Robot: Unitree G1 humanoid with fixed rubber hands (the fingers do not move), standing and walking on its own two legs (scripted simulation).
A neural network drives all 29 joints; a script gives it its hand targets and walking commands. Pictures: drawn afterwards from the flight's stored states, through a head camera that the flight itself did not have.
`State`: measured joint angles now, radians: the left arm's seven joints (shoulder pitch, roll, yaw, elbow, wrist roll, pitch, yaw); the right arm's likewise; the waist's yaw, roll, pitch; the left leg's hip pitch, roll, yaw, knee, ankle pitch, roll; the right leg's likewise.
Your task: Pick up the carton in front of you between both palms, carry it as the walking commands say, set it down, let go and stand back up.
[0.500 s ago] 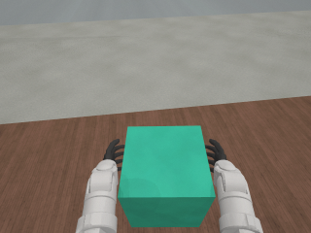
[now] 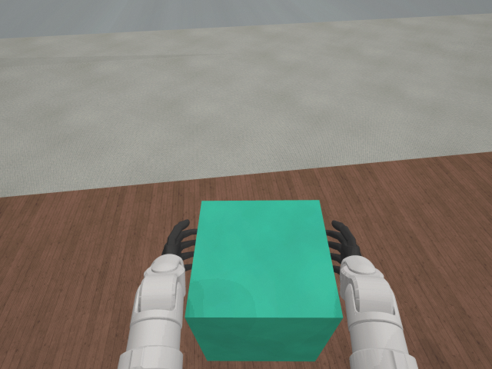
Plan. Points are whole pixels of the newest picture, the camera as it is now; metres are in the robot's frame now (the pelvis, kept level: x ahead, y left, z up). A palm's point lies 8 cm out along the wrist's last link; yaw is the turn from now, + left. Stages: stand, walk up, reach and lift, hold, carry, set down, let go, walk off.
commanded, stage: reach and lift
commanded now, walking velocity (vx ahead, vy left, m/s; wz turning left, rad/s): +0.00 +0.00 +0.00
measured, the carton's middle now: (260, 284) +0.29 +0.00 -0.04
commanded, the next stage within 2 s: hold in 0.30 s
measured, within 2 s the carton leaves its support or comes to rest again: neither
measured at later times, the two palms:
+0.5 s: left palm (169, 262) +0.28 +0.15 +0.05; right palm (354, 263) +0.28 -0.15 +0.05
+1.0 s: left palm (169, 262) +0.28 +0.15 +0.05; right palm (354, 263) +0.28 -0.15 +0.05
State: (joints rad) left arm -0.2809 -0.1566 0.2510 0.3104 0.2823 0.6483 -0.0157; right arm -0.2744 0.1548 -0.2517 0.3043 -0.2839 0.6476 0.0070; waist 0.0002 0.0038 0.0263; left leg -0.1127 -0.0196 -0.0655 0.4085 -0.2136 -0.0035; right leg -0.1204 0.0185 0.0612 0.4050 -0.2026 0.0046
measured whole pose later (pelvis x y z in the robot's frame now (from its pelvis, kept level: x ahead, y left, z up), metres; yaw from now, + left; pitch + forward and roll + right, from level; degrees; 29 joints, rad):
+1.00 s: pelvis -0.01 +0.00 +0.00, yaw +0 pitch -8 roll +0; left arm -0.28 -0.16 0.24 0.23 0.27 0.75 -0.02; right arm -0.28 0.16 -0.23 0.23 -0.27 0.75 0.01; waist 0.00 0.00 0.04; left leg -0.06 -0.02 -0.07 0.39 -0.20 0.00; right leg -0.07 0.02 0.06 0.39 -0.19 0.00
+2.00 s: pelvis +0.26 +0.01 +0.00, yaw +2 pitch +6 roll +1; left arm -0.17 -0.13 0.11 -0.34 0.09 1.24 0.10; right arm -0.17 0.13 -0.13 -0.34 -0.09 1.23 -0.10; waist 0.03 -0.02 -0.13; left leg -0.59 0.08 0.14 0.67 -0.21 0.00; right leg -0.06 -0.04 -0.18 0.27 -0.30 0.00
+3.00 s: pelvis +0.90 +0.05 -0.02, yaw +1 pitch +2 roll +0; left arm -0.34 -0.10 0.15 -0.28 0.09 1.17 0.09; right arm -0.34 0.10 -0.14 -0.28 -0.09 1.17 -0.11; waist -0.01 0.00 -0.02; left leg -0.48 0.03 0.17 0.53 -0.04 0.05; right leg -0.13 -0.06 -0.21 0.59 -0.48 0.00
